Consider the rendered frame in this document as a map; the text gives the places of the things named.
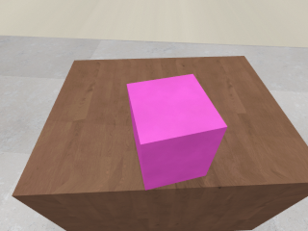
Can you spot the pedestal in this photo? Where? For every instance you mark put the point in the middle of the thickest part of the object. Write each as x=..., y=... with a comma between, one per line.
x=84, y=173

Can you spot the carton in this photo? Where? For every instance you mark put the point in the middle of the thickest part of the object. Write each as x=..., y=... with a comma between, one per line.
x=177, y=129

